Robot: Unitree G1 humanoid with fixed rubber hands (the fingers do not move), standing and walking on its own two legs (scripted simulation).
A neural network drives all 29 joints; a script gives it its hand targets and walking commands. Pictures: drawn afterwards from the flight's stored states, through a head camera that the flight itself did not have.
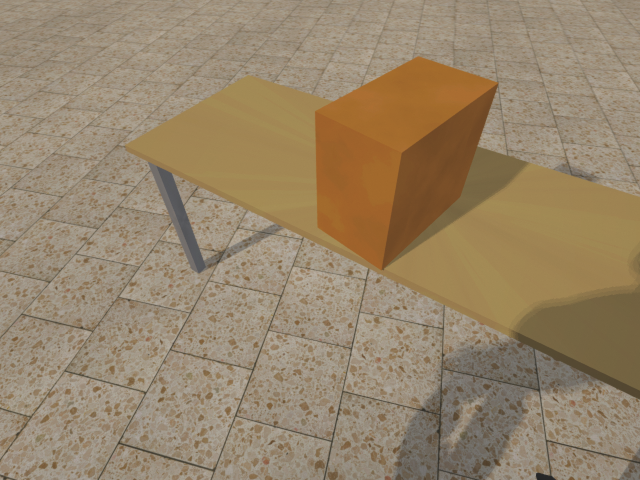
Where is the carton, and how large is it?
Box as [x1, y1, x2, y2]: [315, 56, 498, 270]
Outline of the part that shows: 418,56 316,110 315,133 317,226 381,270 459,197 498,83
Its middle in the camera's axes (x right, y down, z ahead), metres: +0.16 -0.17 +0.81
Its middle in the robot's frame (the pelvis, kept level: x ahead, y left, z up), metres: +0.72 -0.16 -0.01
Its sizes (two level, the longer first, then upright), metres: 0.316 0.183 0.286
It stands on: a table, 0.58 m high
